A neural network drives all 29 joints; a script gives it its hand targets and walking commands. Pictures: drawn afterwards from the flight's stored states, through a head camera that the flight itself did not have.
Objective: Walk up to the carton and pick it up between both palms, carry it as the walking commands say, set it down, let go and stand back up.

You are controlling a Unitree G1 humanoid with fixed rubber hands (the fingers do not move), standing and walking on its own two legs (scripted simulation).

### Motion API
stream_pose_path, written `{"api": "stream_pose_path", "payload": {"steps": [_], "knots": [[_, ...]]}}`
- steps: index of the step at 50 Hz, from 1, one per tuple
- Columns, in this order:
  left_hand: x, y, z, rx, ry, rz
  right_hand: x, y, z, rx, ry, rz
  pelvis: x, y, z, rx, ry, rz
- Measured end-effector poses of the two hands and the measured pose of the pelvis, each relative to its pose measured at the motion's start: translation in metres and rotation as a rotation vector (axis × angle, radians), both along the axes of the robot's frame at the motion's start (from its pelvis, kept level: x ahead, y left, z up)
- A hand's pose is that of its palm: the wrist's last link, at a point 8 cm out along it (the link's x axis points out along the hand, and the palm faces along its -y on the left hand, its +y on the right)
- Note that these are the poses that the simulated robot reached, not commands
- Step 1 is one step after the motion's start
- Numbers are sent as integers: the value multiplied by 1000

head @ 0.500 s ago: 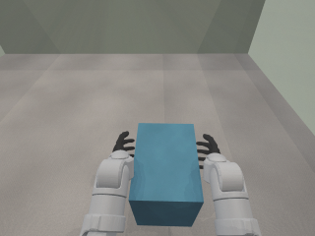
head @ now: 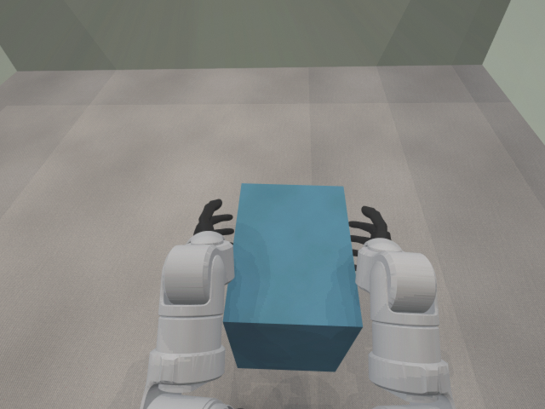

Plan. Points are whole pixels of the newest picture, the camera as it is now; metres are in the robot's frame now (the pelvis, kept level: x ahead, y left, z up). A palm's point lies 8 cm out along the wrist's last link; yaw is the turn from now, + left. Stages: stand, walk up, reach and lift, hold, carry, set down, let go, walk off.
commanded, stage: carry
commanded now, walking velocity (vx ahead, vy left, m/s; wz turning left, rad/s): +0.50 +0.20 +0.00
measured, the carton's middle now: (289, 279) +0.32 +0.00 +0.01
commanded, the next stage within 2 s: none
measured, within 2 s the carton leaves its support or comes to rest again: neither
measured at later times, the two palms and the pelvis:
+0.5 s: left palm (203, 109) +0.68 +0.18 +0.09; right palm (314, 117) +0.66 -0.05 +0.08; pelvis +0.35 +0.08 -0.02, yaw +0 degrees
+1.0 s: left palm (183, 50) +1.02 +0.31 +0.07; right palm (261, 51) +1.01 +0.08 +0.07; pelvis +0.70 +0.21 +0.00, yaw -3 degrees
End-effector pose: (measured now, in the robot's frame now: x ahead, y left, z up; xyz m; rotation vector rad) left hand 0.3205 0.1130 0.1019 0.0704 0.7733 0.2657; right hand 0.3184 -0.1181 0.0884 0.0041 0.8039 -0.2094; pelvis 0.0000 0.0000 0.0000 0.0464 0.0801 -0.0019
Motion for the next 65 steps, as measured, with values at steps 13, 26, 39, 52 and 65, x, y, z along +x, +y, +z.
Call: {"api": "stream_pose_path", "payload": {"steps": [13, 26, 39, 52, 65], "knots": [[181, 51, -35, -38, 99, -66, 164, 52, -25, -50, 104, -69, 171, 71, 2, -43, 25, -69], [366, 75, -11, -32, -34, -96, 355, 71, -13, -11, -28, -37, 366, 84, -15, -55, 3, 13], [529, 150, 4, 6, 2, 59, 544, 150, 4, -16, 7, 76, 539, 131, 9, 4, -13, 38], [726, 203, -36, -48, 104, -73, 710, 204, -21, -76, 116, -72, 719, 220, 2, -54, 7, -60], [905, 233, -11, -41, -48, -73, 895, 230, -8, -16, -37, -37, 903, 241, -16, -49, -4, -3]]}}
